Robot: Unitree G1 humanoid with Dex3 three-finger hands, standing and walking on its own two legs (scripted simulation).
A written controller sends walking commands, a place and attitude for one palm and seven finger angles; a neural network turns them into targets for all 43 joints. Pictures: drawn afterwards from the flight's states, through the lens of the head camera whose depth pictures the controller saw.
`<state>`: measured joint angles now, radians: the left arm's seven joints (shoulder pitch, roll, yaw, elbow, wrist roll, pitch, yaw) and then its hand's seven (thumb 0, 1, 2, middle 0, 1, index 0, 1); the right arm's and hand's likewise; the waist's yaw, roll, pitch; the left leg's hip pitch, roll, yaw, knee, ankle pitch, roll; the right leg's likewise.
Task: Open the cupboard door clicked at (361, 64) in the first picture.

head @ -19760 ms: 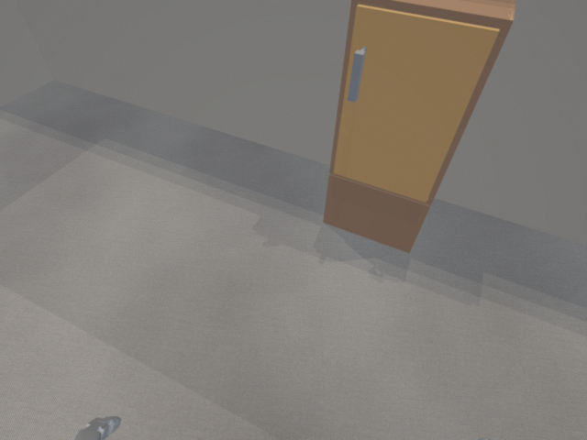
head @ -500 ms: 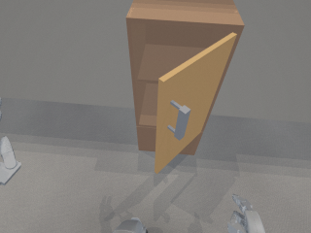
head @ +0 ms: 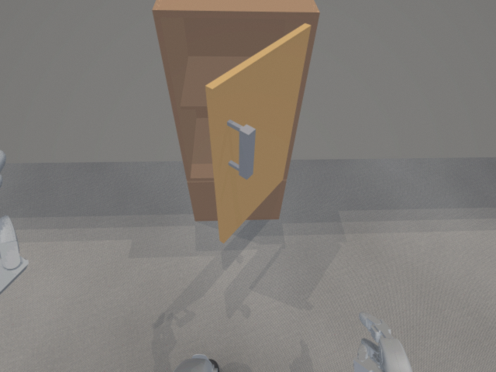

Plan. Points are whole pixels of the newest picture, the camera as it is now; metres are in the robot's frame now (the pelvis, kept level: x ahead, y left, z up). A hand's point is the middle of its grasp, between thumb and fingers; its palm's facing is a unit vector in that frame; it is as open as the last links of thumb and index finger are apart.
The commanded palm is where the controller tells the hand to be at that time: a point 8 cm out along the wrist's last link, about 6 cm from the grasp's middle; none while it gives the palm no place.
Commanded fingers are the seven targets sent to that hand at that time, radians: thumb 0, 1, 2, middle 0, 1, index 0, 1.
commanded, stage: stop stepping back and stand still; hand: left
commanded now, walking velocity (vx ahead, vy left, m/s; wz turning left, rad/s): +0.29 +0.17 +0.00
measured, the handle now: (239, 149) +0.58 +0.05 -0.01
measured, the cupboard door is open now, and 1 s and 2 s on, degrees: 50 50 50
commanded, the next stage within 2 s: let the arm hang, fingers relaxed in 1.16 s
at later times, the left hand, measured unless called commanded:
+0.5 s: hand (12, 298) +0.17 +0.24 +0.18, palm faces +0.38 -0.77 -0.52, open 7.4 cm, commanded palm +0.12 +0.28 +0.18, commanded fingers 0.00 0.90 0.90 -0.20 -0.30 -0.20 -0.30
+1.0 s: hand out of the picture +0.14 +0.28 +0.17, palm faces +0.36 -0.79 -0.50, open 7.4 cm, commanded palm +0.08 +0.32 +0.18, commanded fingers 0.00 0.90 0.90 -0.20 -0.30 -0.20 -0.30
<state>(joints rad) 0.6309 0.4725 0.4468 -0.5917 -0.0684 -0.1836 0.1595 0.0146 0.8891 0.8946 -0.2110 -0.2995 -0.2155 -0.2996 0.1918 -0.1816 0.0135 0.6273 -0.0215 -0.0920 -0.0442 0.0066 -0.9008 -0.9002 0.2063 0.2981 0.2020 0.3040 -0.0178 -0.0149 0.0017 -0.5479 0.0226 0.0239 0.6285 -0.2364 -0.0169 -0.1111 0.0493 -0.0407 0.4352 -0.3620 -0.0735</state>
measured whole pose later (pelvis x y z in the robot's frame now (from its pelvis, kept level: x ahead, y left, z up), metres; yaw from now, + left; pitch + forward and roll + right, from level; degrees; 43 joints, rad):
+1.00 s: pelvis -0.07 +0.02 +0.01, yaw -2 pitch +0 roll -1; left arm 0.60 0.44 0.42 -0.48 -0.05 -0.21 0.15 0.01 0.89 0.89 -0.21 -0.30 -0.22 -0.30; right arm 0.21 -0.21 0.01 0.61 -0.01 -0.11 -0.08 0.01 -0.90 -0.90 0.20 0.30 0.20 0.30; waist -0.01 0.01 0.02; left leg -0.28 -0.01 0.02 0.41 -0.13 0.03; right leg -0.13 0.05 -0.03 0.36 -0.23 -0.03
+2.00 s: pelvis -0.07 +0.00 +0.01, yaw +0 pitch -2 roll +0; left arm 0.34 0.15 0.00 1.16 0.00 0.00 0.04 0.01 0.91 0.89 -0.20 -0.30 -0.20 -0.30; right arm 0.29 -0.12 0.01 1.13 -0.02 0.03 -0.03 0.01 -0.92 -0.90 0.20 0.30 0.20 0.30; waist -0.01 0.04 0.06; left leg -0.25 -0.02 -0.02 0.44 -0.15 0.01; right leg -0.11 0.04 -0.07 0.43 -0.28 -0.06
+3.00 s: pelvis -0.03 -0.02 +0.01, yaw +0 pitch -2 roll +1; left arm 0.32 0.11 0.01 1.14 0.00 -0.01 0.05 0.00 0.91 0.89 -0.20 -0.30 -0.20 -0.30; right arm 0.27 -0.13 0.00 1.15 -0.02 0.01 -0.05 0.00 -0.91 -0.90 0.20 0.30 0.20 0.30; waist 0.00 0.00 0.05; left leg -0.20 0.01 -0.02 0.44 -0.21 -0.02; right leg -0.04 0.07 -0.07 0.38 -0.32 -0.09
